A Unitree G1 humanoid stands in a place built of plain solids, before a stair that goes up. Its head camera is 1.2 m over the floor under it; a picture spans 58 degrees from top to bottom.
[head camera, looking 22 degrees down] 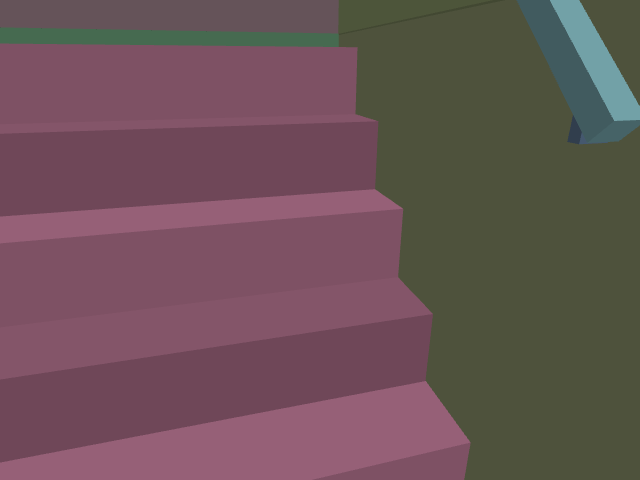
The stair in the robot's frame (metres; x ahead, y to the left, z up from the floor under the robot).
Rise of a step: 0.21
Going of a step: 0.21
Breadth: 1.20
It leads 15 degrees to the left of straight ahead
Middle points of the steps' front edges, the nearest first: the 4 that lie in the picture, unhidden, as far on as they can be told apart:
0.78 0.30 0.63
0.98 0.35 0.84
1.18 0.40 1.05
1.38 0.46 1.25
